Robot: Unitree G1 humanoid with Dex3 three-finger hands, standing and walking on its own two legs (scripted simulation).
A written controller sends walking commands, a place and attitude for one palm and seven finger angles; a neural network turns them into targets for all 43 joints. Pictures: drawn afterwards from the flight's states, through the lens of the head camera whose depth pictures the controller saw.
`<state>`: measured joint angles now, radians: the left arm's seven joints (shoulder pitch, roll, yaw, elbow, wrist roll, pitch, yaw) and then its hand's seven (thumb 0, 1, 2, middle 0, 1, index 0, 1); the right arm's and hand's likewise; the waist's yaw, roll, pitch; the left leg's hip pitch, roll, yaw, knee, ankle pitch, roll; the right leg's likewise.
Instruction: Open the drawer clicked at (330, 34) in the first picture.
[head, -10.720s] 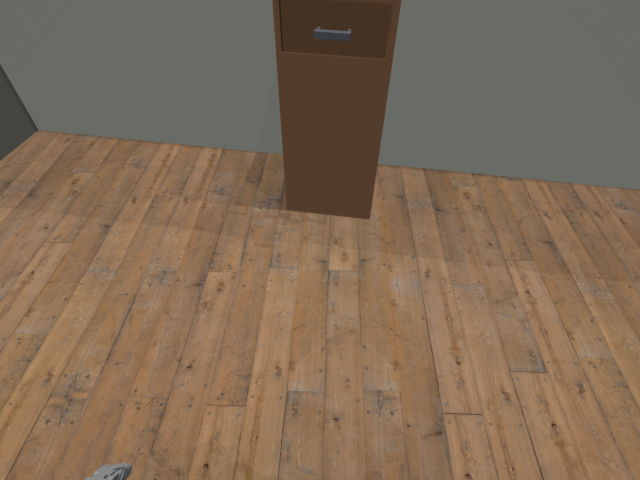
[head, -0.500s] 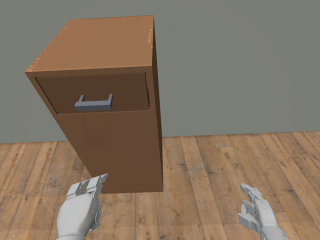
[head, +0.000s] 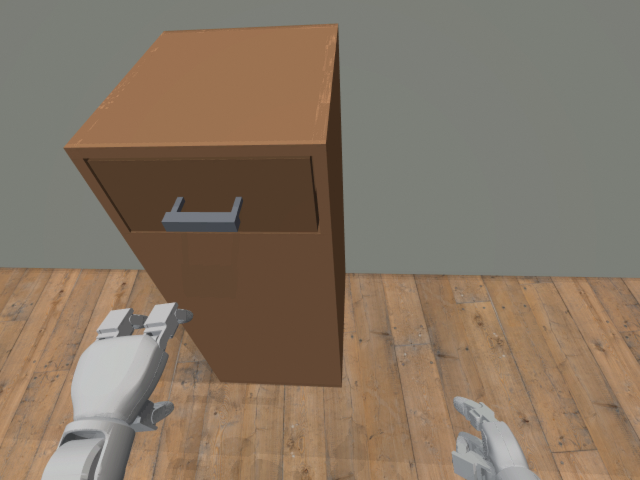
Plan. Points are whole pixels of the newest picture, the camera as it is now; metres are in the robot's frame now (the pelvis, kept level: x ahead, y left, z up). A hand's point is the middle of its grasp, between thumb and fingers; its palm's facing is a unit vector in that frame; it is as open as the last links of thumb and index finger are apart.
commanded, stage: raise the hand with hooked fingers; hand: left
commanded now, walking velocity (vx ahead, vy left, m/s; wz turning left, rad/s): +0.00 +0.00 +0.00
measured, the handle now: (205, 212) +0.48 +0.25 +0.05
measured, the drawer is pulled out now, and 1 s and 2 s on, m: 0.00 0.00 0.00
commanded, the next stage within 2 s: move the hooked fingers above the handle in 1.02 s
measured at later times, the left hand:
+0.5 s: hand (93, 285) +0.26 +0.28 +0.15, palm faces +0.14 -0.06 -0.99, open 13.7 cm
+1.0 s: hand (90, 289) +0.25 +0.27 +0.16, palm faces +0.11 -0.06 -0.99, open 13.8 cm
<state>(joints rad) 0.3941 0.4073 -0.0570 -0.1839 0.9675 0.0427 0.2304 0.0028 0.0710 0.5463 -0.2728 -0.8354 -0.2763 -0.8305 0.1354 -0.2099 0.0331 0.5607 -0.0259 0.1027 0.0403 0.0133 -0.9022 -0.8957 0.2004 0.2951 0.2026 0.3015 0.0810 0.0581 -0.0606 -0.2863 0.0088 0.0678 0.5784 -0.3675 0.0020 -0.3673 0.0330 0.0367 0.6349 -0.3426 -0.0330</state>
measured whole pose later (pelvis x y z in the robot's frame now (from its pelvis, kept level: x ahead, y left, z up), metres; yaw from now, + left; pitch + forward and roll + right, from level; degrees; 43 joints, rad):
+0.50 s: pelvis -0.02 +0.02 +0.01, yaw +3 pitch -1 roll +0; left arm -0.05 0.53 -0.04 -0.11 0.88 0.10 0.00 0.00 -0.45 0.32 -0.31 -1.17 -0.32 -1.17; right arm 0.08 -0.24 0.01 0.59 0.02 0.14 0.01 0.01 -0.91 -0.90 0.20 0.29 0.20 0.30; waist 0.09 0.09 -0.02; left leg -0.15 -0.03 0.02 0.44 -0.27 0.04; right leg -0.19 -0.01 0.00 0.45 -0.25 0.00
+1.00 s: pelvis -0.04 +0.02 +0.02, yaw +3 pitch -1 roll +0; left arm -0.13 0.57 0.00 -0.06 0.83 -0.04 -0.06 0.00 -0.49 0.30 -0.32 -1.20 -0.32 -1.20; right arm 0.17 -0.27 -0.01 0.63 0.03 0.11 0.01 0.01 -0.91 -0.90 0.20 0.29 0.20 0.30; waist 0.09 0.09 0.02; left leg -0.16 -0.03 0.02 0.39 -0.21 0.03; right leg -0.20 -0.01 -0.01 0.41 -0.19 -0.01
